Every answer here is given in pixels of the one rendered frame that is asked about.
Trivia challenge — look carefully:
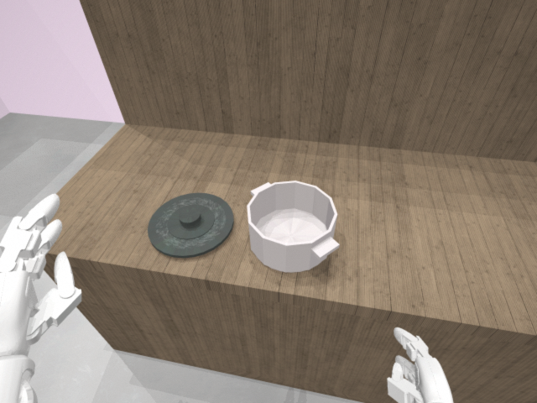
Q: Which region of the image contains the left robot forearm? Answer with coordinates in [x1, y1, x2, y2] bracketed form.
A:
[0, 355, 38, 403]

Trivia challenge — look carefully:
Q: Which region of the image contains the lid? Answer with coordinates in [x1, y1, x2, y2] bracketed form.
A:
[148, 193, 234, 258]

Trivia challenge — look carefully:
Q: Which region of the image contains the left robot hand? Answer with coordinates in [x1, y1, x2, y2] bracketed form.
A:
[0, 194, 81, 357]

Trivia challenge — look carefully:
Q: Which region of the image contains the knob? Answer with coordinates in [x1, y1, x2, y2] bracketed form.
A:
[179, 207, 201, 227]

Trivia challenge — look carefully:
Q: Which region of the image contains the right robot hand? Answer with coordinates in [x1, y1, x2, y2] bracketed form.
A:
[387, 327, 453, 403]

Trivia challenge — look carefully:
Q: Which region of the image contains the table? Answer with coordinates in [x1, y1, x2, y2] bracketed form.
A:
[44, 0, 537, 403]

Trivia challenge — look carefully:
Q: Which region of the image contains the pot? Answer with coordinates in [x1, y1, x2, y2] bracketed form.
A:
[247, 181, 340, 273]

